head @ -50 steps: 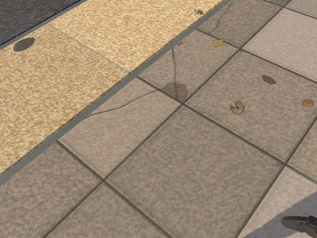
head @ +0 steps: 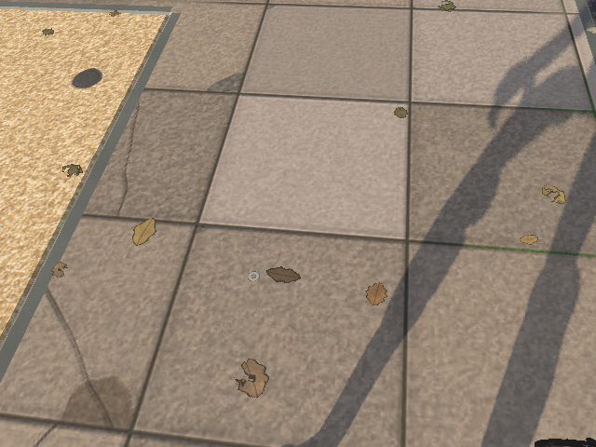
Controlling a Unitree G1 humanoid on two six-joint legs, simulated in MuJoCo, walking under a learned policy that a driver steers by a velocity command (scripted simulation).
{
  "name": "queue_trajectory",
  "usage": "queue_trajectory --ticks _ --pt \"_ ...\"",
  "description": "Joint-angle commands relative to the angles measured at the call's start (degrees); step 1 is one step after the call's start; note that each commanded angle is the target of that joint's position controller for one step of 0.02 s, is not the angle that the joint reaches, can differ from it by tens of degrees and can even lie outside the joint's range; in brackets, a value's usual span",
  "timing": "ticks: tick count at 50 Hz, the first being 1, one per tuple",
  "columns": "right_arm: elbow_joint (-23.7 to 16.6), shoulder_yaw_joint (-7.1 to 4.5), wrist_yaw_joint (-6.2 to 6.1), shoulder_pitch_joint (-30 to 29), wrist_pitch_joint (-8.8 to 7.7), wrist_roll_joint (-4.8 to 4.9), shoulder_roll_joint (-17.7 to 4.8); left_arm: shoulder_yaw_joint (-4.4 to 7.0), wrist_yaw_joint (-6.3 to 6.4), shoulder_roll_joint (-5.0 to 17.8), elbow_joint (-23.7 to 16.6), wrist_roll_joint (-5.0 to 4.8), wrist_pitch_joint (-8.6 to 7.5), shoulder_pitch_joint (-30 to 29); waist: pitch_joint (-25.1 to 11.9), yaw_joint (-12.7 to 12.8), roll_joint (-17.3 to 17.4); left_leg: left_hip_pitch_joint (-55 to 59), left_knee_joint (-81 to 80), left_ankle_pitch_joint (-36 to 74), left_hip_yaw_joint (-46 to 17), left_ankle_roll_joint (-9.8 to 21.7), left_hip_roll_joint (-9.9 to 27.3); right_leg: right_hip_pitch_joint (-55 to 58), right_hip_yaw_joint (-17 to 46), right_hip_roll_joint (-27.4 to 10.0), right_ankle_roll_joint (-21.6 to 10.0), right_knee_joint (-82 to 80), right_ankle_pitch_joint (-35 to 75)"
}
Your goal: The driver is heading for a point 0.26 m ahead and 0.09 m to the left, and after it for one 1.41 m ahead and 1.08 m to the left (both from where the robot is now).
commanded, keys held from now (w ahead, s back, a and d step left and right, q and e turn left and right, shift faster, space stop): w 0.26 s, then w+q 0.74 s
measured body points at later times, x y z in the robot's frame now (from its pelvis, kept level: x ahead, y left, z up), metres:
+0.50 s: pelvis +0.29 +0.05 +0.00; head +0.32 +0.06 +0.45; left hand +0.49 +0.31 -0.09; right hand +0.32 -0.22 -0.12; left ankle +0.25 +0.14 -0.75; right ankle +0.46 -0.12 -0.69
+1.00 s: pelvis +0.56 +0.04 +0.00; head +0.59 +0.05 +0.45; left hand +0.50 +0.33 -0.12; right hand +0.83 -0.14 -0.09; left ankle +0.65 +0.24 -0.69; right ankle +0.53 -0.09 -0.75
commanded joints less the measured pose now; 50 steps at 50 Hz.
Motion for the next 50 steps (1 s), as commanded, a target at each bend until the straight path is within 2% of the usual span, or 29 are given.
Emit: queue_trajectory --ticks 1,4,6,7,8,9,10,11,12,13,14,15,17,19,22,26,28,30,31,32,33,34,35,36,37,39,41,44,50 --pt "-5.30 -0.62 0.76 -7.42 -1.22 0.62 -3.73 2.76 0.33 10.10 -1.05 -0.44 -0.73 2.47 1.37 1.65 -6.34 4.72 -5.57 4.10 1.35 1.16 -2.11 -3.39 7.67 -15.04 -7.89 -4.92 11.50" --pt "-6.14 -1.00 1.53 -7.72 -1.62 0.44 -4.79 2.95 0.61 10.24 0.66 -0.43 0.05 3.99 1.64 1.00 -7.14 2.74 -8.70 -2.09 0.92 3.76 -2.67 4.17 9.95 -18.32 -6.88 -1.18 16.50" --pt "-5.55 -1.49 1.55 -4.32 -1.75 0.34 -5.75 3.14 0.77 10.71 1.05 -0.39 0.62 3.23 0.04 -1.07 -8.42 7.71 -9.63 -7.38 2.61 5.65 -4.29 6.38 9.87 -18.39 -5.56 2.79 26.61" --pt "-4.13 -2.32 1.21 1.12 -1.83 0.18 -7.01 3.01 0.80 10.61 0.96 -0.30 0.89 2.17 -3.43 -4.26 -8.21 15.77 -11.14 -7.13 4.61 7.17 -6.19 5.99 8.08 -16.27 -4.41 9.02 36.45" --pt "-2.39 -3.27 0.86 9.44 -1.89 -0.19 -9.37 2.28 0.83 9.17 0.46 0.24 1.01 1.85 -10.47 -8.14 -6.95 29.77 -9.06 -3.90 2.52 9.74 -3.32 1.05 5.59 -13.25 -2.65 20.13 36.88" --pt "-1.51 -4.47 0.60 17.31 -1.84 -1.19 -14.14 0.96 0.67 5.15 -0.56 0.42 0.44 7.37 -20.60 -8.37 2.81 53.03 -7.84 -7.07 -16.86 17.46 9.53 -17.94 2.36 -6.13 1.30 40.67 19.14" --pt "0.53 -4.30 1.17 21.28 -1.35 -0.07 -12.58 0.18 0.45 3.27 0.43 -0.02 -0.46 10.74 -25.21 -8.24 13.80 61.72 -17.11 -20.09 -37.72 21.58 16.19 -31.10 3.88 -0.18 3.47 53.28 -19.35" --pt "0.39 -3.06 0.99 19.59 -1.14 1.14 -8.42 1.33 0.14 8.68 -0.26 -1.09 -0.88 4.79 -17.79 -9.76 7.33 57.35 -19.97 -30.10 -35.87 19.00 14.98 -37.52 6.09 -3.69 3.08 57.99 -18.23" --pt "-0.27 -2.59 0.68 14.88 -0.72 0.96 -7.29 1.60 0.05 9.74 -1.88 -1.45 -1.17 -0.82 -9.88 -8.92 3.00 48.80 -21.53 -29.13 -28.38 16.98 13.24 -39.35 3.06 -6.84 2.83 56.82 -12.80" --pt "-0.66 -2.21 0.58 11.65 -0.41 0.25 -6.53 1.51 0.13 9.25 -2.62 -0.70 -1.39 -4.04 -4.81 -7.59 -0.12 40.53 -23.24 -23.63 -22.80 16.38 11.00 -38.15 1.17 -9.04 2.89 53.56 -8.56" --pt "-0.90 -1.81 0.64 10.06 -0.49 -0.38 -5.70 1.72 0.17 8.55 -2.76 0.03 -1.42 -4.49 -2.50 -5.84 0.21 34.97 -24.76 -18.06 -19.62 16.24 8.83 -35.63 0.79 -10.84 3.08 50.16 -5.52" --pt "-1.02 -1.54 0.68 9.28 -0.61 -0.62 -5.10 1.68 0.18 7.52 -2.49 0.28 -1.31 -3.21 -2.59 -4.33 1.51 32.07 -25.98 -13.95 -17.67 16.32 7.22 -32.62 0.70 -11.67 3.44 48.23 -3.89" --pt "-0.70 -1.63 0.62 9.46 -0.88 0.18 -5.38 1.32 0.31 5.59 -2.07 0.63 -1.01 -1.68 -2.95 -3.04 2.36 29.68 -27.60 -8.05 -14.41 17.46 5.86 -30.84 -0.35 -11.93 4.74 44.15 -3.15" --pt "-0.08 -2.16 0.09 10.49 -0.88 0.60 -6.87 0.97 0.51 4.74 -3.35 1.10 -1.01 -5.05 -1.73 -3.42 1.41 28.65 -28.86 -3.68 -11.96 18.21 5.46 -32.40 -0.96 -11.98 6.38 37.64 0.33" --pt "0.85 -2.73 -0.87 12.69 -0.17 1.03 -8.08 0.34 0.15 3.34 -4.77 1.04 -1.72 -11.76 -0.87 -5.30 0.85 27.36 -28.74 -2.44 -7.93 16.23 2.80 -30.02 -1.38 -10.47 7.69 24.51 11.25" --pt "2.41 -3.15 -1.55 17.61 0.95 1.64 -8.90 0.19 -0.94 3.41 -6.27 0.19 -2.78 -19.33 -0.35 -7.98 1.27 27.82 -26.38 -4.59 -8.89 15.01 2.96 -25.14 -1.68 -7.63 8.15 14.59 18.47" --pt "2.64 -3.32 -1.87 18.71 1.57 1.88 -8.95 0.62 -1.35 4.62 -6.91 -0.10 -3.26 -21.03 -0.33 -7.79 1.84 30.43 -23.86 -6.72 -11.76 14.25 4.18 -24.00 -0.54 -7.20 7.47 11.21 16.78" --pt "2.47 -3.71 -2.21 18.33 2.05 1.75 -9.51 1.28 -1.46 6.30 -6.64 -0.27 -3.72 -19.62 -0.80 -6.15 3.08 32.00 -20.83 -6.86 -14.48 13.13 5.39 -20.54 -0.25 -7.13 6.21 9.45 12.90" --pt "2.25 -3.69 -2.28 17.65 2.28 1.66 -9.23 1.78 -1.34 7.17 -5.78 -0.27 -3.91 -16.50 -1.96 -4.12 3.43 31.47 -17.90 -4.95 -14.53 12.25 4.79 -15.78 -0.98 -7.01 5.04 7.84 11.65" --pt "1.82 -3.18 -2.21 17.33 2.31 1.38 -7.70 2.81 -0.93 9.09 -4.23 0.13 -4.09 -10.59 -5.68 -1.18 2.73 29.46 -11.11 -1.76 -12.95 10.61 1.76 -6.43 -1.21 -7.70 3.26 6.78 10.78" --pt "0.16 -1.91 -2.00 16.37 2.16 0.45 -4.32 3.81 -0.35 12.32 -3.23 1.16 -4.16 -1.47 -13.96 3.03 -1.94 21.95 4.18 -8.59 -9.76 8.55 -2.04 8.39 6.77 -16.60 -0.47 8.84 8.25" --pt "-1.56 -0.26 -1.84 24.41 1.35 1.07 1.13 4.91 -0.25 16.80 -1.65 1.35 -3.19 3.17 -22.40 0.11 -18.33 1.81 23.54 -35.35 -2.60 4.93 -9.83 27.85 29.65 -30.18 -9.11 6.21 0.16" --pt "-1.09 -1.14 -1.91 23.71 1.09 2.44 -3.75 4.02 -0.48 12.46 -1.33 0.57 -2.77 3.64 -21.04 1.29 -18.20 -6.09 32.59 -38.10 -4.90 4.45 -6.53 26.06 38.00 -30.98 -10.13 1.46 -12.83" --pt "-1.71 -2.42 -1.98 17.93 1.28 2.69 -7.90 2.92 -0.33 8.61 -1.76 0.41 -2.72 0.70 -12.82 2.30 -12.37 -8.30 34.96 -32.79 -4.93 4.38 -4.26 19.15 29.42 -28.13 -7.52 0.12 -13.43" --pt "-2.37 -2.64 -2.08 14.85 1.58 2.16 -7.87 2.30 -0.28 7.16 -1.75 0.70 -2.61 -2.71 -8.40 1.16 -9.18 -6.91 34.25 -28.27 -3.49 3.95 -2.30 12.29 21.99 -25.69 -6.02 -0.82 -6.62" --pt "-3.29 -2.90 -1.57 13.33 2.34 1.59 -6.21 1.53 -0.32 4.71 -1.04 1.28 -2.60 -6.67 -3.46 -1.70 -10.14 -2.96 30.30 -23.48 -3.48 3.40 0.44 2.50 12.61 -22.06 -5.13 -4.00 2.51" --pt "-3.83 -2.54 -1.14 13.39 3.34 1.91 -3.75 1.84 -0.29 4.89 -0.19 1.09 -3.06 -7.82 -1.95 -2.98 -10.07 -0.65 28.04 -22.03 -2.43 2.92 1.31 -1.73 7.00 -21.22 -5.45 -6.89 6.78" --pt "-5.83 -2.15 -0.86 10.28 3.98 1.29 -2.54 2.75 -0.13 7.32 1.28 0.94 -3.53 -7.69 -0.47 -3.20 -7.57 -2.27 21.81 -17.05 -2.17 1.88 1.95 -2.65 1.32 -22.10 -6.69 -9.18 12.62" --pt "-8.77 -1.38 1.16 0.87 3.23 1.38 -1.59 3.51 0.27 10.44 3.41 0.33 -2.59 -5.49 1.33 -0.06 -5.50 1.29 4.26 -3.61 2.29 3.54 0.38 0.38 -9.69 -20.73 -4.19 -8.94 16.72"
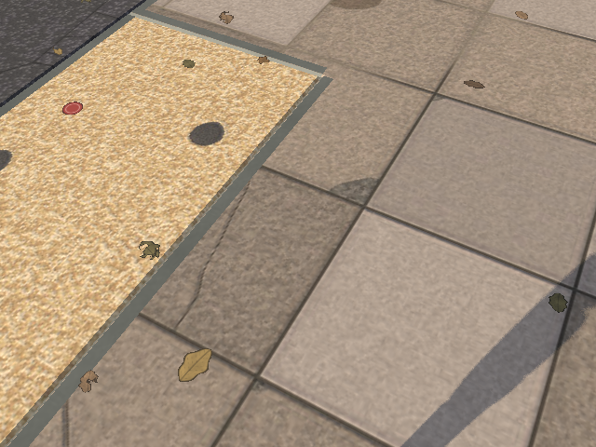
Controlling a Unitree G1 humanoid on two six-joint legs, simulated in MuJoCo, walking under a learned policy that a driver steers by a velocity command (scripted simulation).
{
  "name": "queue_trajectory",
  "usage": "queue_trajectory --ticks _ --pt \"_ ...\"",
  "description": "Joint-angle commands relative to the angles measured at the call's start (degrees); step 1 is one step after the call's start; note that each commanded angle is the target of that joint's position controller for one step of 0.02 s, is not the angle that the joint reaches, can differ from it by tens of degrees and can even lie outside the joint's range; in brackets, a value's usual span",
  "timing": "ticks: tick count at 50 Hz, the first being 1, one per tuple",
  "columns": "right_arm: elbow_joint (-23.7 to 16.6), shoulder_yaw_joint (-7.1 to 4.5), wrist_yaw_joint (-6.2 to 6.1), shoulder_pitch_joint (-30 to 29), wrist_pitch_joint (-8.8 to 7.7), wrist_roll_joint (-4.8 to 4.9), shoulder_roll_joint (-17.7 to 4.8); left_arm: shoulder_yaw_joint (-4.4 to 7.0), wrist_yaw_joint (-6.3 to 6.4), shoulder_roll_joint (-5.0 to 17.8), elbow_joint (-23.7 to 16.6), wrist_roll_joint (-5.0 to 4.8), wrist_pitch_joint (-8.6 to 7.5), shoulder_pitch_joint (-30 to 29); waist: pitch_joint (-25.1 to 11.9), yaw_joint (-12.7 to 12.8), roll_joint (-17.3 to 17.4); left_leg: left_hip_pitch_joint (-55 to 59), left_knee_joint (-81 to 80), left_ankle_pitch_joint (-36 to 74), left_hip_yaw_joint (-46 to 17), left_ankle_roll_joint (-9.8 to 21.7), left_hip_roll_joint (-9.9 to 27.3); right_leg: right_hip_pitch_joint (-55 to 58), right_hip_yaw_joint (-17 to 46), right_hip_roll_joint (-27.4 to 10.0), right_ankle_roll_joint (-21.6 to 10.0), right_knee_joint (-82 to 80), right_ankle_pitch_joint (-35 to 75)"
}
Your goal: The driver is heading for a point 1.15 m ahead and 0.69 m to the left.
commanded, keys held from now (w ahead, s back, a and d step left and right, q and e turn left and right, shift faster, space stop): w+q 1.00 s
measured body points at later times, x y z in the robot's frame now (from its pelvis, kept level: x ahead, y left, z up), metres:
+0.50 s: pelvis +0.28 +0.07 +0.00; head +0.31 +0.09 +0.45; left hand +0.42 +0.37 -0.08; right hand +0.42 -0.20 -0.10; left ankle +0.21 +0.14 -0.74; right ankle +0.50 -0.06 -0.69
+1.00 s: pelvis +0.54 +0.12 +0.00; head +0.56 +0.14 +0.45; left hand +0.39 +0.38 -0.12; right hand +0.85 +0.03 -0.08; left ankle +0.58 +0.34 -0.69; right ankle +0.53 -0.01 -0.74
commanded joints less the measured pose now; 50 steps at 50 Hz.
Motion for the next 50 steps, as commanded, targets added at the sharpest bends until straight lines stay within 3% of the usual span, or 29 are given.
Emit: queue_trajectory --ticks 1,3,5,6,7,8,9,10,11,12,13,14,15,18,23,25,28,30,31,32,33,34,35,36,37,39,41,44,50 --pt "-5.23 0.27 1.12 -4.57 -0.70 0.05 -0.99 2.19 0.28 9.99 -3.63 -0.69 -0.49 -3.62 2.19 -0.80 -5.32 2.17 -6.36 3.87 1.82 1.26 -0.12 -1.40 3.88 -15.61 -8.44 -5.56 17.59" --pt "-6.64 0.04 1.59 -6.69 -0.54 0.03 -1.72 2.58 0.23 11.05 -2.78 -1.36 0.19 -2.45 2.92 -0.68 -5.51 2.00 -8.85 0.76 3.07 2.73 -0.86 2.25 2.54 -16.78 -7.47 -3.61 20.72" --pt "-7.30 -0.76 1.80 -5.61 -0.28 -0.30 -3.29 3.10 0.42 12.69 -2.55 -1.94 0.94 -2.45 1.23 -2.46 -6.85 6.32 -10.12 -4.96 5.90 4.92 -3.72 4.90 0.47 -17.03 -6.26 2.45 35.94" --pt "-6.77 -1.61 1.69 -2.12 -0.02 -0.46 -4.74 3.36 0.58 13.58 -2.61 -2.27 1.36 -2.65 -1.39 -4.86 -7.63 11.83 -10.50 -7.46 7.74 6.29 -6.11 5.17 -0.79 -16.56 -5.53 8.84 45.47" --pt "-4.70 -3.10 1.32 6.00 0.20 -0.32 -7.01 3.21 0.74 13.33 -2.78 -2.51 1.78 -3.33 -5.58 -9.72 -6.67 23.00 -13.69 -5.24 9.02 8.19 -8.97 2.33 -2.79 -14.81 -4.06 19.86 49.68" --pt "-1.88 -5.13 0.30 16.25 0.76 0.00 -10.99 2.33 0.99 11.23 -3.24 -1.39 1.65 -2.21 -10.90 -14.11 -3.03 40.50 -14.44 -3.43 3.64 10.68 -7.71 -9.39 -3.16 -12.66 -1.66 35.61 39.14" --pt "-2.13 -6.17 -0.38 15.11 0.52 0.71 -18.50 -0.49 0.20 2.81 -6.70 1.53 0.53 3.31 -14.76 -7.41 14.69 59.92 -18.63 -10.32 -27.90 20.97 8.14 -36.59 -0.82 -2.06 2.36 57.50 -13.92" --pt "-4.50 -4.74 0.02 16.81 -0.55 0.31 -14.53 -0.46 -0.54 6.02 -7.22 -0.11 -1.51 -1.14 -24.77 -11.17 8.92 63.46 -28.84 -21.98 -46.35 24.94 13.27 -42.84 13.72 0.70 1.92 65.34 -20.61" --pt "-3.68 -3.60 0.36 15.19 -1.52 -0.36 -11.00 0.57 -0.96 9.74 -8.96 -2.55 -2.53 -7.51 -16.42 -12.34 4.55 58.48 -30.72 -19.55 -39.06 21.39 11.90 -47.68 14.84 -2.05 0.63 65.29 -14.98" --pt "-3.54 -3.19 0.28 12.44 -2.04 -0.39 -9.80 0.09 -0.74 8.70 -9.51 -2.30 -3.14 -8.81 -11.02 -10.17 1.30 50.49 -30.54 -14.87 -32.45 19.54 9.65 -46.58 14.46 -4.33 -0.15 60.68 -10.02" --pt "-3.99 -2.59 0.12 8.45 -2.14 -0.51 -7.98 0.16 -0.26 8.51 -8.82 -0.78 -3.21 -8.61 -7.44 -7.58 -1.36 42.50 -30.54 -7.72 -26.75 18.00 7.46 -42.88 14.51 -6.17 0.15 55.53 -7.03" --pt "-4.85 -2.07 -0.13 5.88 -2.23 -1.25 -6.69 0.52 -0.14 8.98 -8.40 -0.04 -2.72 -7.35 -6.27 -5.30 -0.29 36.60 -31.37 -1.45 -23.01 17.45 5.86 -38.26 15.04 -7.37 0.41 52.30 -4.92" --pt "-5.35 -1.93 -0.31 4.78 -2.26 -1.51 -6.44 0.64 -0.20 8.90 -8.28 0.18 -2.03 -6.63 -5.74 -4.25 0.20 33.22 -32.49 1.47 -21.65 17.49 4.96 -35.63 14.93 -7.44 0.98 50.37 -3.98" --pt "-4.36 -2.26 -1.27 5.67 -2.58 -0.95 -7.55 0.00 -0.08 6.28 -8.64 0.89 -0.68 -8.11 -3.87 -3.80 -0.79 27.03 -33.95 7.82 -16.37 17.74 3.07 -33.87 13.22 -6.28 3.53 42.22 0.39" --pt "-2.02 -2.83 -2.44 9.75 -1.98 -0.24 -8.94 -1.37 -0.87 3.63 -11.22 0.25 -0.89 -18.86 -1.13 -7.80 0.98 23.12 -33.39 0.04 -12.60 13.49 -0.87 -28.55 12.65 -2.16 4.62 21.51 18.41" --pt "-0.89 -2.98 -2.45 11.74 -1.80 0.06 -9.11 -1.18 -1.25 4.46 -12.15 -0.37 -1.21 -21.18 -0.82 -8.66 1.56 24.24 -32.19 -2.68 -14.94 12.83 0.09 -26.81 13.46 -1.27 4.23 18.21 19.77" --pt "0.01 -2.90 -2.64 12.73 -1.36 0.24 -8.20 -0.25 -1.66 6.65 -12.58 -0.61 -1.81 -21.12 -1.03 -7.95 2.96 29.08 -27.48 -4.81 -19.86 11.74 1.77 -25.25 15.08 -0.94 2.67 14.39 15.15" --pt "-0.08 -2.87 -2.70 11.78 -0.92 0.10 -7.69 0.56 -1.57 7.68 -11.66 -0.73 -2.31 -17.00 -1.92 -5.49 4.80 30.06 -23.40 -3.13 -21.83 10.51 1.48 -19.76 14.03 -0.58 0.76 12.42 10.81" --pt "-0.33 -2.25 -2.62 11.57 -0.87 -0.08 -5.93 1.39 -1.23 8.90 -10.46 -0.37 -2.54 -12.07 -4.67 -3.03 4.51 28.84 -18.21 -1.07 -20.50 8.88 -1.04 -11.97 13.71 -1.33 -0.88 10.76 10.48" --pt "-1.21 -0.94 -2.42 11.59 -1.02 -0.71 -2.52 2.27 -0.76 11.59 -9.70 0.62 -2.77 -4.16 -11.88 0.44 -0.19 23.24 -3.78 -5.72 -16.33 6.70 -4.37 1.57 21.26 -9.68 -4.42 11.68 7.54" --pt "-2.55 0.23 -2.36 19.50 -1.49 0.58 1.11 3.51 -0.66 16.42 -7.93 1.07 -1.88 2.15 -20.08 -2.05 -17.62 3.18 15.83 -28.11 -7.99 2.10 -12.57 21.63 46.19 -23.02 -14.09 8.06 -4.00" --pt "-1.99 -0.45 -2.65 19.37 -1.60 1.30 -4.09 2.83 -1.14 12.54 -7.51 -0.45 -1.51 2.47 -18.09 -1.06 -17.30 -5.74 24.92 -30.09 -8.40 1.34 -8.54 21.11 56.36 -25.17 -14.50 3.25 -19.62" --pt "-2.17 -1.62 -2.74 13.21 -1.32 1.02 -8.06 1.75 -0.94 8.66 -8.40 -0.52 -1.26 -0.23 -10.51 0.40 -11.59 -7.67 27.55 -24.81 -8.14 1.06 -6.32 14.34 48.10 -22.35 -11.72 1.94 -19.91" --pt "-2.83 -1.81 -2.87 9.54 -0.95 0.33 -8.26 1.11 -0.79 7.20 -8.78 0.08 -0.87 -3.39 -6.13 -0.25 -8.11 -6.12 26.83 -20.66 -6.13 0.81 -4.38 7.48 39.79 -19.90 -9.90 1.58 -12.01" --pt "-3.45 -1.90 -2.67 7.58 -0.87 -0.33 -7.54 0.60 -0.71 5.69 -8.49 0.36 -0.63 -5.29 -2.88 -1.21 -7.51 -4.78 24.39 -17.75 -6.05 0.69 -2.88 1.94 33.98 -17.68 -9.55 0.47 -5.06" --pt "-3.64 -1.79 -1.94 8.25 -0.45 0.32 -5.26 0.22 -0.39 4.45 -7.73 0.59 -0.87 -6.52 -1.50 -3.23 -10.07 -0.38 21.13 -14.96 -5.18 0.80 -0.68 -3.50 25.97 -14.77 -8.69 -2.03 1.73" --pt "-4.21 -1.31 -1.65 7.45 0.02 0.44 -3.16 0.57 -0.29 5.26 -6.71 0.11 -1.28 -6.04 -0.78 -3.50 -9.42 -0.76 18.40 -13.62 -3.97 0.45 -0.06 -4.82 21.28 -14.82 -9.66 -4.03 6.09" --pt "-5.55 -0.79 -1.34 4.33 0.10 0.00 -2.15 1.32 -0.17 7.55 -5.40 0.11 -1.39 -5.22 -0.19 -3.13 -7.41 -3.20 11.88 -8.04 -3.63 -0.40 0.65 -3.50 16.20 -16.00 -10.91 -5.56 12.65" --pt "-7.63 0.10 0.76 -5.05 -0.88 0.10 -0.70 1.66 0.16 9.94 -3.36 -0.54 -0.25 -2.84 2.16 0.06 -5.97 0.97 -5.39 4.57 1.62 0.90 -0.77 -0.75 5.01 -14.64 -8.37 -5.45 18.11"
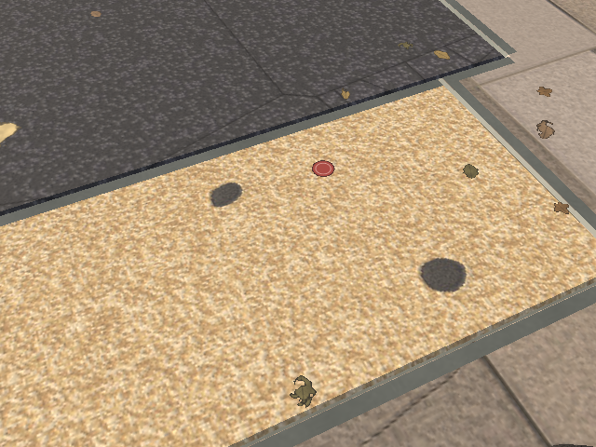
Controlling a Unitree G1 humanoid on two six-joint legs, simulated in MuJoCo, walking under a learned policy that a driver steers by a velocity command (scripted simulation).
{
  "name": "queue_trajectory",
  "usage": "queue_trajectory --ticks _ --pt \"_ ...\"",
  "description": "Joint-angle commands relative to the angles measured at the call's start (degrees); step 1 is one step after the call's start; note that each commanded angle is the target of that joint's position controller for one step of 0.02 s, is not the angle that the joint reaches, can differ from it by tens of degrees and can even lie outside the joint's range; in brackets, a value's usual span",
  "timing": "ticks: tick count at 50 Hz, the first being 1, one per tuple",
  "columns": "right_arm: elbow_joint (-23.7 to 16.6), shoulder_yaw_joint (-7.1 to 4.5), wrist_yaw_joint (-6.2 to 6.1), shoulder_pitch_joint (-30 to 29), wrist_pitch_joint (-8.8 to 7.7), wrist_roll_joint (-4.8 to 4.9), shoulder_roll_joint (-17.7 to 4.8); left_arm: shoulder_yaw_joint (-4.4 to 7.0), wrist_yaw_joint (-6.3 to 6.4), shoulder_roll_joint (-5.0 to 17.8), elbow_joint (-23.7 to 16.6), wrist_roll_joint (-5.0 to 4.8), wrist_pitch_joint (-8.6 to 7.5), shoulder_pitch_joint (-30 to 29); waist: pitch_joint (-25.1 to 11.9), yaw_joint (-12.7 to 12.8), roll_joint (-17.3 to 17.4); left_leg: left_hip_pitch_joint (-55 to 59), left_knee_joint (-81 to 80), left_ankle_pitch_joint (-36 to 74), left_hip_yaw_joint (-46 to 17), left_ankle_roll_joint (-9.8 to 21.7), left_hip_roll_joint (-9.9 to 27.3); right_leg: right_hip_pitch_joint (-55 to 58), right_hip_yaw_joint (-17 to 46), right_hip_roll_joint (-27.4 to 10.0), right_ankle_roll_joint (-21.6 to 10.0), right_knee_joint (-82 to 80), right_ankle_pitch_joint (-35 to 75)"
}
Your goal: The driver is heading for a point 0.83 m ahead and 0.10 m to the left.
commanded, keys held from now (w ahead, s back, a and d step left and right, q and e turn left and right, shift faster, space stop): w+q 0.36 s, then w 0.64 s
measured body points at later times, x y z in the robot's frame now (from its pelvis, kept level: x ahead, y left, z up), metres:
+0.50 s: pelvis +0.29 +0.07 +0.00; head +0.31 +0.09 +0.45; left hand +0.43 +0.36 -0.09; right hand +0.43 -0.20 -0.10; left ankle +0.22 +0.13 -0.74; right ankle +0.52 -0.06 -0.69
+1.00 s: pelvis +0.57 +0.10 +0.00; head +0.60 +0.11 +0.45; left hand +0.49 +0.37 -0.12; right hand +0.84 -0.06 -0.09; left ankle +0.68 +0.31 -0.69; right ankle +0.55 -0.01 -0.74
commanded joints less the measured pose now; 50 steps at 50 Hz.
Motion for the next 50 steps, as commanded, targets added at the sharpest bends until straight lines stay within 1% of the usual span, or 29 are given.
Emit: queue_trajectory --ticks 1,3,5,6,7,8,9,10,11,12,13,14,17,19,22,26,29,31,32,33,34,35,36,37,38,39,42,45,50 --pt "-5.59 0.20 1.22 -6.26 -1.02 0.15 -1.18 2.18 0.29 10.22 -3.28 -0.65 -0.30 -2.50 2.01 -0.26 -5.58 1.36 -6.51 3.51 2.63 1.09 -0.44 -0.27 3.86 -15.21 -7.94 -5.22 19.71" --pt "-6.62 -0.10 1.78 -7.66 -0.94 0.17 -1.95 2.56 0.29 11.35 -2.69 -1.29 0.39 -1.75 2.52 -0.73 -5.90 2.37 -9.16 0.07 4.08 2.65 -1.44 2.89 2.20 -16.35 -7.08 -3.12 25.61" --pt "-6.72 -1.17 1.90 -5.25 -0.61 -0.30 -4.03 3.17 0.63 13.24 -2.73 -1.89 1.08 -1.95 -0.19 -3.37 -7.62 8.52 -10.23 -5.86 7.16 5.03 -4.94 5.27 -0.16 -16.47 -5.93 4.16 44.71" --pt "-5.72 -2.23 1.76 -0.36 -0.35 -0.43 -5.88 3.41 0.85 13.99 -2.86 -2.14 1.52 -2.23 -3.32 -6.58 -7.97 15.32 -11.10 -7.72 8.57 6.63 -7.30 5.03 -1.42 -15.94 -5.24 12.03 52.99" --pt "-3.13 -3.95 1.18 9.09 -0.05 -0.24 -8.59 3.07 1.10 13.21 -3.17 -2.24 1.76 -2.83 -8.15 -11.86 -6.52 28.99 -14.42 -4.26 8.76 8.84 -9.57 -0.11 -3.07 -14.18 -3.59 23.96 53.06" --pt "-0.93 -5.65 -0.08 18.17 0.67 0.17 -12.93 1.78 1.21 10.02 -4.11 -0.42 1.52 -1.44 -13.44 -15.13 0.39 46.84 -15.04 -4.49 -2.84 12.14 -2.93 -14.89 -2.99 -11.72 -1.15 41.85 32.32" --pt "-2.01 -5.84 -0.16 14.63 -0.12 0.53 -18.73 -0.88 0.19 2.37 -7.84 1.37 -0.01 3.55 -19.47 -7.05 14.78 62.81 -21.83 -16.56 -36.72 23.20 11.28 -39.24 3.79 0.23 1.72 60.86 -18.60" --pt "-3.21 -4.31 0.24 16.34 -1.05 0.23 -12.89 0.07 -0.54 8.02 -8.20 -0.68 -1.89 -3.53 -23.27 -12.36 7.06 63.15 -28.92 -23.65 -43.70 22.91 12.87 -44.94 14.56 -0.68 0.87 65.39 -17.87" --pt "-2.37 -3.39 0.41 14.38 -1.95 -0.37 -10.51 0.60 -0.86 10.00 -10.01 -2.49 -2.87 -8.49 -14.38 -12.31 4.58 56.58 -30.04 -18.80 -35.73 20.13 11.33 -48.24 14.11 -2.88 -0.21 63.49 -11.93" --pt "-2.33 -2.99 0.36 11.11 -2.38 -0.34 -9.42 0.22 -0.49 8.87 -9.92 -1.75 -3.34 -8.84 -10.04 -9.60 -0.35 48.29 -29.95 -12.32 -29.50 18.46 8.94 -45.49 14.12 -5.19 -0.38 58.46 -7.13" --pt "-2.74 -2.49 0.23 7.59 -2.42 -0.54 -7.95 0.41 -0.13 8.85 -9.31 -0.25 -3.29 -8.48 -7.12 -7.25 -1.45 41.13 -30.36 -5.33 -24.31 17.28 6.73 -41.75 14.09 -6.63 0.23 53.63 -4.66" --pt "-3.47 -2.07 -0.04 5.62 -2.52 -1.30 -7.09 0.65 -0.18 9.08 -9.03 0.15 -2.73 -7.14 -6.32 -5.29 0.09 36.37 -31.41 -0.54 -21.70 17.01 5.39 -37.97 14.57 -7.57 0.71 51.53 -2.81" --pt "-2.63 -2.05 -0.87 5.24 -2.89 -1.00 -7.36 0.36 -0.14 7.14 -8.89 0.94 -1.07 -6.96 -4.74 -4.00 -0.11 28.91 -33.38 6.86 -17.14 17.60 3.61 -34.90 12.98 -6.92 3.39 45.08 0.09" --pt "-1.46 -2.28 -1.66 6.59 -2.85 -0.89 -8.33 -0.27 -0.13 5.48 -9.93 1.03 -0.67 -10.66 -3.09 -4.97 -0.06 26.71 -33.85 7.66 -13.77 16.66 2.07 -35.48 12.27 -6.07 4.78 37.47 6.79" --pt "0.57 -2.03 -2.14 9.04 -2.72 -0.68 -7.96 -1.34 -0.86 3.29 -10.82 0.71 -1.04 -16.74 -2.04 -7.97 1.17 24.38 -33.56 3.20 -9.49 13.39 -0.67 -30.35 11.25 -4.07 4.80 23.87 20.20" --pt "3.80 -2.01 -1.91 13.38 -2.80 -0.25 -8.32 -1.11 -1.76 4.67 -12.58 -0.29 -1.68 -21.90 -0.14 -10.32 1.80 29.24 -31.73 -1.10 -12.51 12.55 2.41 -29.96 12.06 -3.12 2.81 17.04 22.77" --pt "5.39 -2.14 -2.10 14.47 -2.14 -0.41 -8.36 -0.44 -2.19 6.17 -13.06 -0.20 -2.04 -21.27 0.29 -9.41 3.17 35.99 -28.10 3.33 -15.59 11.66 5.56 -30.67 12.15 -2.74 0.17 14.58 15.70" --pt "5.58 -2.06 -2.13 13.11 -1.61 -0.42 -8.19 0.44 -1.95 7.42 -11.70 0.01 -2.30 -15.44 -2.03 -5.92 3.96 37.60 -21.95 15.71 -14.71 10.03 4.26 -22.94 9.61 -0.86 -2.31 12.00 12.23" --pt "5.28 -1.40 -2.09 12.80 -1.48 -0.79 -6.70 1.44 -1.65 9.43 -10.04 0.40 -2.47 -8.31 -7.88 -2.58 2.72 35.33 -12.54 20.12 -12.05 8.38 1.07 -11.61 10.53 -2.49 -4.57 12.84 14.54" --pt "4.07 -0.22 -2.21 15.33 -1.65 -1.77 -4.04 2.39 -1.44 13.34 -9.18 1.12 -2.50 0.76 -17.70 -0.35 -4.72 23.76 4.78 7.13 -8.70 5.63 -3.90 6.92 23.17 -12.86 -9.86 15.58 16.07" --pt "4.44 0.74 -2.10 21.97 -2.43 -0.36 -0.77 3.13 -2.03 14.76 -6.60 0.48 -1.79 5.40 -23.04 -2.19 -21.09 4.90 22.13 -27.88 -5.22 1.58 -11.80 21.34 48.65 -22.21 -17.52 7.24 0.07" --pt "4.87 -0.10 -2.02 18.09 -2.82 0.32 -5.99 1.70 -2.21 9.55 -6.70 -1.24 -1.64 5.19 -18.05 -0.21 -14.16 -2.25 27.69 -29.39 -9.28 1.76 -9.00 19.46 51.93 -21.80 -15.79 3.17 -12.51" --pt "3.50 -0.70 -1.90 11.43 -3.01 0.65 -7.93 1.05 -1.88 7.53 -7.24 -1.06 -1.32 1.29 -10.28 0.09 -9.18 -4.84 27.93 -24.22 -7.37 1.92 -6.37 12.34 43.81 -20.15 -13.55 2.11 -11.76" --pt "2.61 -0.51 -1.93 7.63 -3.22 -0.04 -7.46 0.63 -1.69 6.90 -7.84 -0.28 -0.97 -1.95 -5.81 -1.07 -5.39 -3.72 25.61 -19.95 -4.78 1.86 -3.90 4.97 37.62 -17.84 -12.58 0.99 -5.36" --pt "2.21 -0.62 -1.82 6.10 -3.44 -0.75 -6.68 0.28 -1.59 5.95 -7.87 0.23 -0.85 -3.72 -3.01 -2.40 -4.81 -2.35 22.06 -16.90 -4.05 1.64 -2.05 -0.31 33.68 -15.92 -12.54 -0.37 0.43" --pt "2.42 -0.62 -1.67 6.94 -3.42 -0.86 -5.72 -0.09 -1.46 5.17 -7.91 0.75 -1.01 -4.46 -2.95 -3.88 -6.25 0.71 19.83 -14.93 -3.85 1.49 -0.68 -3.31 30.74 -14.32 -12.14 -1.52 4.86" --pt "2.92 0.00 -1.54 7.80 -2.90 -0.92 -2.94 -0.04 -1.29 5.57 -6.85 -0.14 -1.45 -3.82 -2.98 -5.06 -7.62 2.46 13.93 -13.61 -1.97 0.24 0.38 -6.33 24.89 -13.04 -13.21 -4.20 13.24" --pt "1.40 0.71 -1.45 2.29 -3.09 -1.36 -1.63 0.55 -0.78 7.72 -5.70 -0.45 -1.15 -2.45 -1.51 -3.84 -6.20 0.85 3.70 -5.60 -0.79 -0.93 0.89 -6.56 20.20 -12.30 -13.04 -6.11 18.02" --pt "-0.32 1.31 -0.28 -6.91 -4.06 -0.68 -0.60 0.67 -0.37 8.88 -3.25 -1.15 -0.23 2.24 0.15 -0.44 -6.08 5.88 -11.44 7.45 1.62 -0.92 -1.64 -6.10 14.95 -10.79 -10.89 -6.11 18.45"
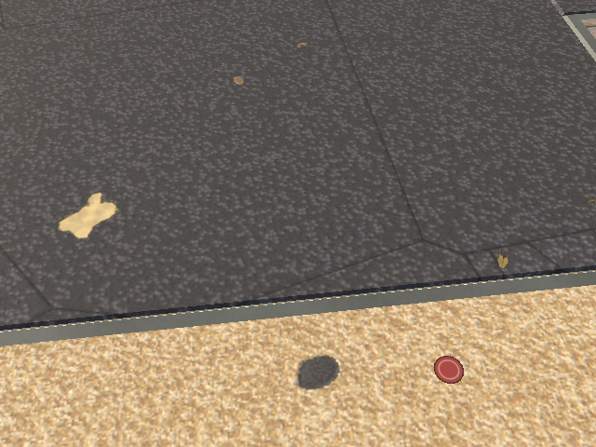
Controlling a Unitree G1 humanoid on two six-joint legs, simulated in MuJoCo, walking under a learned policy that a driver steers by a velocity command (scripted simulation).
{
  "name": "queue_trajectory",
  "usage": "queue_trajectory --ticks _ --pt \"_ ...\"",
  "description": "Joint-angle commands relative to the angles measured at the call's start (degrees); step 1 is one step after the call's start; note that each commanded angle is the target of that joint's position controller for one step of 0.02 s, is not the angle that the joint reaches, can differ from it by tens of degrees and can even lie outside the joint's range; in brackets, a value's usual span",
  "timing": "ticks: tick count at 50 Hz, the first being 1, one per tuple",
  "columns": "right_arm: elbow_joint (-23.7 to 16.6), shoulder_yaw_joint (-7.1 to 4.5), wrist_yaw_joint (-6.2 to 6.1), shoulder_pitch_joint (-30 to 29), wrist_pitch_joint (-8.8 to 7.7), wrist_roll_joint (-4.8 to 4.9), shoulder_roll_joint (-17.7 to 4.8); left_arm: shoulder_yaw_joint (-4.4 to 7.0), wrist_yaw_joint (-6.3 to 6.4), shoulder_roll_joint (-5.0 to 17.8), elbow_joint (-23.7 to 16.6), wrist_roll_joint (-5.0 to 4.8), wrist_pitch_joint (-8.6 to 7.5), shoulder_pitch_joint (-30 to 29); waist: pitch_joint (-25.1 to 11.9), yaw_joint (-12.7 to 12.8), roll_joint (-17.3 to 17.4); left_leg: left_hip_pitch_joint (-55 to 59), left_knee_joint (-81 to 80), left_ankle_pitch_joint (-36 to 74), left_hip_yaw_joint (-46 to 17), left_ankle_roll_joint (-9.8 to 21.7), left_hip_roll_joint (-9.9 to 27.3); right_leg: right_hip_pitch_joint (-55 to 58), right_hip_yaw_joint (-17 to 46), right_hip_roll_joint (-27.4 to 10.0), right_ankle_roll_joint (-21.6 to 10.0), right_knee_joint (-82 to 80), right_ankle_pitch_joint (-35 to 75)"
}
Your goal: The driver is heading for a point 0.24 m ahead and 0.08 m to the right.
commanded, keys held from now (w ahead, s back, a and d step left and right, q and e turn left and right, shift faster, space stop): w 0.02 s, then no key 0.98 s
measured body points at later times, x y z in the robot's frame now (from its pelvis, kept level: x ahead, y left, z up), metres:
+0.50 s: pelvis +0.19 +0.04 -0.01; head +0.20 +0.04 +0.44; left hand +0.30 +0.32 -0.13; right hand +0.31 -0.21 -0.13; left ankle +0.24 +0.14 -0.75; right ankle +0.22 -0.10 -0.75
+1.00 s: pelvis +0.24 +0.02 -0.01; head +0.25 +0.03 +0.44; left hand +0.32 +0.28 -0.15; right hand +0.32 -0.24 -0.15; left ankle +0.24 +0.14 -0.75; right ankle +0.22 -0.10 -0.75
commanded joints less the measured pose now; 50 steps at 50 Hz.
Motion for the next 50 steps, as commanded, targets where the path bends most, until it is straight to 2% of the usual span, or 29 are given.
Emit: queue_trajectory --ticks 1,3,5,6,7,8,9,10,11,12,13,14,16,18,21,23,24,25,26,27,28,29,30,33,37,42,50 --pt "-5.13 -0.29 0.79 -6.82 -1.30 0.49 -2.44 2.38 0.45 10.27 -2.17 -0.49 -0.27 0.76 1.39 0.34 -5.85 3.65 -6.18 6.04 2.06 0.17 -1.95 -2.23 7.13 -14.63 -8.15 -4.61 15.42" --pt "-5.88 -0.52 1.43 -8.61 -1.73 0.22 -2.95 2.35 0.75 10.17 -1.17 -0.37 0.64 1.54 1.96 0.02 -6.08 4.01 -9.58 4.68 1.98 1.37 -3.15 1.28 6.94 -15.44 -6.93 -1.19 22.54" --pt "-5.32 -1.15 1.87 -6.32 -2.10 -0.31 -4.36 2.58 1.19 10.94 -0.76 -0.19 1.41 1.02 -0.42 -2.08 -7.34 8.55 -11.76 2.88 2.07 3.07 -4.62 4.03 6.83 -15.73 -4.98 4.20 31.18" --pt "-3.80 -1.80 1.76 -1.72 -2.23 -0.78 -5.55 2.68 1.43 11.45 -1.11 -0.28 1.65 -0.61 -3.25 -5.00 -7.56 15.23 -13.55 4.38 3.15 4.24 -6.09 3.73 5.88 -14.47 -3.64 9.25 37.79" --pt "-1.69 -2.71 1.40 4.64 -2.33 -1.34 -7.69 2.31 1.56 10.64 -1.48 -0.19 1.66 -1.05 -7.57 -8.14 -6.33 25.38 -15.45 11.12 3.61 5.83 -5.82 1.33 4.27 -11.66 -1.65 17.14 39.31" --pt "-0.41 -3.41 0.71 12.00 -2.19 -2.45 -11.46 1.18 1.70 7.86 -3.25 1.33 1.37 -1.07 -15.85 -10.32 -0.52 41.80 -10.58 32.32 -5.28 9.14 3.81 -8.40 2.58 -8.18 1.04 31.24 23.33" --pt "-0.23 -3.21 0.51 12.49 -1.33 -2.58 -13.05 -0.98 1.01 1.42 -1.96 1.91 0.97 9.91 -24.65 -5.97 13.78 60.12 -7.99 46.94 -23.73 20.47 19.38 -26.50 2.66 -0.36 5.09 52.04 -24.64" --pt "0.17 -2.73 0.79 14.46 -0.45 -1.16 -9.30 0.26 0.81 7.10 0.20 0.40 0.97 10.03 -29.03 -8.89 8.63 58.30 -10.65 36.82 -27.00 20.86 17.91 -28.40 9.81 -1.29 5.19 57.72 -28.41" --pt "0.00 -2.13 0.78 10.16 -0.10 -0.55 -7.88 1.14 0.84 9.79 -1.49 -0.92 1.22 3.51 -20.03 -8.77 5.70 51.11 -13.16 31.66 -20.01 18.38 14.74 -32.02 8.36 -3.85 5.28 58.41 -25.67" --pt "0.01 -1.48 0.67 5.41 -0.01 -0.52 -6.10 1.01 1.39 8.85 -2.52 -0.63 1.74 -0.68 -14.27 -7.21 2.21 43.24 -15.38 28.25 -15.98 16.33 11.80 -32.18 6.42 -6.16 5.80 55.17 -21.45" --pt "-0.01 -0.78 0.73 2.09 -0.02 -0.77 -4.27 1.19 1.87 8.40 -2.60 0.19 2.59 -2.29 -10.35 -5.66 0.82 35.58 -17.51 26.31 -13.14 15.58 10.23 -29.93 6.21 -7.79 6.42 51.75 -18.70" --pt "0.44 -0.71 0.80 -0.07 -0.09 -1.39 -4.05 1.18 2.14 7.41 -2.44 0.49 3.63 -1.39 -8.93 -3.51 2.49 28.54 -19.79 24.35 -10.66 14.81 8.75 -24.26 6.27 -9.05 6.85 47.94 -16.10" --pt "1.29 -0.87 1.00 -3.29 -0.25 -2.22 -4.30 0.66 2.70 4.74 -1.40 0.66 5.04 1.15 -8.23 -1.22 4.82 20.49 -22.36 22.55 -6.18 14.74 6.55 -16.14 4.27 -8.33 7.71 40.18 -13.86" --pt "2.54 -1.07 0.69 -3.87 -0.19 -2.21 -4.98 0.32 3.10 3.95 -1.32 1.17 5.55 0.04 -9.07 -1.55 4.97 18.75 -23.08 18.99 -4.36 14.69 5.84 -12.07 3.50 -8.00 7.61 32.74 -9.85" --pt "4.65 -1.07 0.13 -3.42 0.65 -1.69 -5.74 0.69 3.13 4.96 -1.35 1.27 6.29 -2.86 -8.56 -2.63 4.27 17.06 -24.85 -0.16 -4.90 13.44 5.65 -7.87 3.01 -7.60 6.41 25.45 -1.33" --pt "5.66 -0.50 0.01 -4.02 1.23 -1.30 -4.77 0.75 2.98 4.71 -1.44 1.89 6.35 -4.44 -5.71 -2.13 3.30 13.74 -25.30 -17.37 -4.89 10.70 3.65 -4.13 2.14 -6.81 4.91 18.78 2.85" --pt "6.56 0.04 0.00 -3.08 1.36 -1.30 -3.45 0.76 2.99 4.89 -1.78 2.45 6.27 -5.49 -3.91 -2.18 2.55 12.48 -25.01 -23.36 -4.88 8.51 2.21 -3.02 2.86 -7.33 4.02 15.56 3.88" --pt "7.69 0.49 -0.02 -1.12 1.47 -1.57 -2.48 0.80 3.17 6.05 -2.64 2.65 6.04 -6.50 -2.16 -2.80 0.63 11.98 -23.71 -27.25 -4.43 5.94 0.41 -2.87 5.76 -9.99 2.86 11.55 5.86" --pt "8.28 0.20 -0.08 2.07 1.54 -1.71 -3.07 1.62 3.46 10.07 -2.97 2.03 5.90 -8.46 -0.21 -5.96 -5.03 12.30 -22.31 -26.78 -2.04 3.79 -3.02 -6.03 6.82 -11.50 1.41 11.48 2.54" --pt "8.69 0.07 -0.54 1.52 1.90 -1.64 -3.60 1.83 3.19 9.20 -2.00 1.63 5.60 -8.87 0.40 -5.56 -8.31 17.75 -20.15 -22.26 0.80 2.55 -4.78 -12.73 6.29 -9.83 0.99 10.00 -7.44" --pt "8.86 -0.05 -0.91 0.52 2.19 -1.54 -4.11 1.18 2.95 6.59 -1.78 1.84 5.08 -9.46 0.67 -5.26 -8.29 21.19 -18.23 -18.81 1.15 2.35 -4.73 -15.40 6.14 -9.16 1.65 8.59 -9.32" --pt "9.34 0.00 -1.24 0.64 2.46 -1.37 -3.63 0.74 2.77 5.23 -1.46 2.08 4.55 -10.16 0.07 -5.62 -8.58 23.09 -17.23 -15.86 1.32 2.70 -4.53 -15.80 5.94 -9.00 2.56 8.21 -6.80" --pt "10.06 0.00 -1.45 1.20 2.69 -1.40 -3.61 0.57 2.59 4.87 -1.28 1.97 4.03 -10.60 -0.43 -5.69 -8.62 23.87 -16.64 -13.04 1.36 3.00 -4.51 -14.82 5.66 -8.73 3.21 8.58 -3.03" --pt "11.85 -0.12 -1.51 1.65 2.70 -1.21 -3.76 0.59 2.55 5.34 0.20 1.29 3.17 -9.35 -3.01 -5.14 -5.96 25.68 -15.64 -5.27 1.33 3.38 -4.09 -10.96 4.75 -8.24 3.46 11.02 6.07" --pt "14.04 -0.23 -1.54 0.99 2.99 -0.68 -3.79 0.48 2.74 5.43 1.72 1.09 3.38 -9.15 -3.92 -4.71 -3.94 27.30 -14.85 0.18 1.47 3.14 -3.92 -8.95 4.12 -7.76 3.00 11.99 11.30" --pt "16.72 -0.36 -1.91 0.77 3.73 -0.49 -4.05 0.37 2.77 5.23 3.53 0.98 3.73 -9.48 -3.58 -4.80 -2.39 28.75 -14.73 2.50 1.53 2.86 -3.79 -8.31 3.54 -7.23 2.73 11.73 13.01" --pt "20.00 -0.42 -2.39 0.17 4.25 -0.43 -4.58 0.27 2.92 4.71 6.24 1.00 4.13 -9.81 -2.61 -4.95 -2.29 29.20 -15.30 1.86 1.57 2.59 -3.61 -7.76 2.75 -6.50 2.75 10.69 11.91"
